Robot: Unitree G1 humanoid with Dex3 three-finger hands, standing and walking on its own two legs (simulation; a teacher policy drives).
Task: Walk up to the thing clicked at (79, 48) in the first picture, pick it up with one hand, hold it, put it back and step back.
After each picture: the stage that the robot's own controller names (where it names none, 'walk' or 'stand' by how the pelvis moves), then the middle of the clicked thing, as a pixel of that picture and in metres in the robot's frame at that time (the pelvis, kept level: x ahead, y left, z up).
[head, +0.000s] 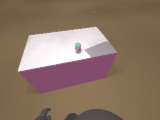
stand; (78, 48) +0.75 +0.18 -0.11
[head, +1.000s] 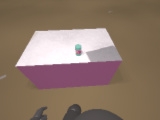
walk; (78, 50) +0.68 +0.19 -0.09
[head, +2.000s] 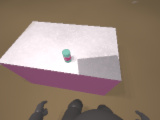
stand; (67, 56) +0.49 +0.24 -0.06
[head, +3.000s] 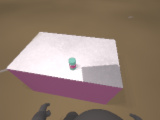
stand; (72, 64) +0.49 +0.19 -0.10
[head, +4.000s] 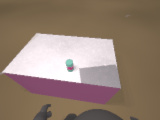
stand; (69, 65) +0.48 +0.21 -0.11
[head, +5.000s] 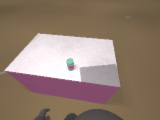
stand; (70, 64) +0.49 +0.21 -0.11
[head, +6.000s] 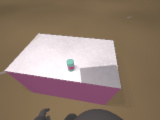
stand; (70, 65) +0.49 +0.21 -0.11
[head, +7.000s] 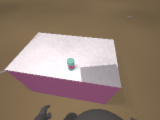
rise first; (71, 64) +0.49 +0.20 -0.11
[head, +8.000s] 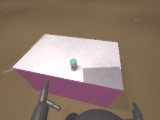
rise first; (73, 65) +0.50 +0.20 -0.10
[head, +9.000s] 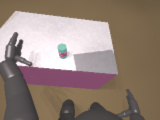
go down; (62, 51) +0.52 +0.19 -0.04
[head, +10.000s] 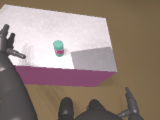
go down; (59, 49) +0.52 +0.20 -0.02
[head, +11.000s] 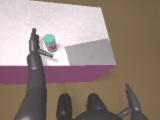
close in; (50, 44) +0.52 +0.21 +0.02
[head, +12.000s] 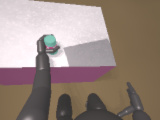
close; (51, 45) +0.51 +0.20 +0.01
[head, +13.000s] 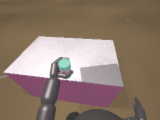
lift; (65, 69) +0.31 +0.17 +0.13
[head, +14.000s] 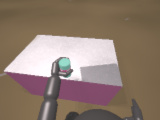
hold; (65, 68) +0.33 +0.18 +0.10
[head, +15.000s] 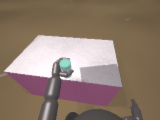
hold; (66, 68) +0.32 +0.17 +0.10
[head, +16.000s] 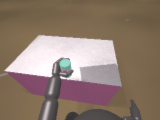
hold; (66, 68) +0.33 +0.17 +0.09
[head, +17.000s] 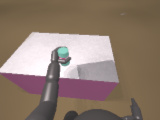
crouch; (64, 57) +0.41 +0.19 +0.10
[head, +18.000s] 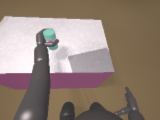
lower; (51, 40) +0.52 +0.22 +0.09
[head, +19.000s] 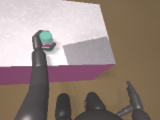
lower; (47, 42) +0.52 +0.21 +0.02
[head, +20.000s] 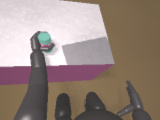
lower; (46, 43) +0.52 +0.22 +0.02
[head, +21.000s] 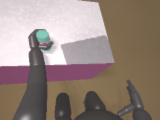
lower; (44, 41) +0.53 +0.22 +0.02
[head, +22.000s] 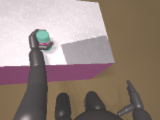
lower; (44, 41) +0.52 +0.22 +0.02
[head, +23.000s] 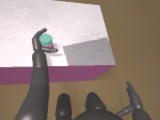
open; (47, 44) +0.51 +0.21 +0.01
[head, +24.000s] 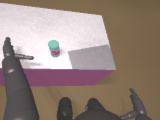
sink last; (54, 49) +0.50 +0.21 -0.01
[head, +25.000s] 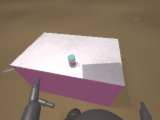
stand; (72, 61) +0.51 +0.21 -0.05
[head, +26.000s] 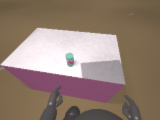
stand; (70, 60) +0.50 +0.21 -0.04
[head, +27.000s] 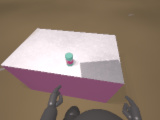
stand; (69, 59) +0.50 +0.21 -0.04
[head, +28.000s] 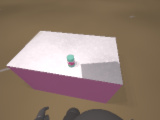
stand; (70, 61) +0.51 +0.21 -0.07
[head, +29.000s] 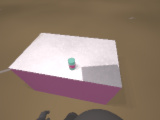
stand; (71, 64) +0.50 +0.20 -0.11
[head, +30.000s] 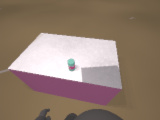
stand; (71, 65) +0.49 +0.20 -0.11
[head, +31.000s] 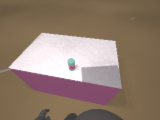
stand; (71, 64) +0.50 +0.20 -0.11
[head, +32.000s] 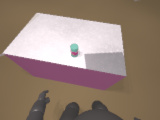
walk; (74, 50) +0.54 +0.16 -0.08
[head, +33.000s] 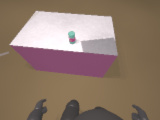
walk; (72, 38) +0.71 +0.25 -0.08
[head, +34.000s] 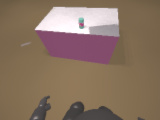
walk; (81, 23) +1.03 +0.21 -0.08
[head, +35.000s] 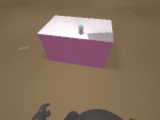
stand; (80, 30) +1.11 +0.21 -0.10
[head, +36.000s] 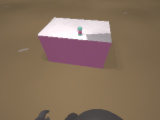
stand; (79, 31) +1.13 +0.21 -0.11
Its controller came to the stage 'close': yes
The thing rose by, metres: 0.21
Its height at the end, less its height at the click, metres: +0.00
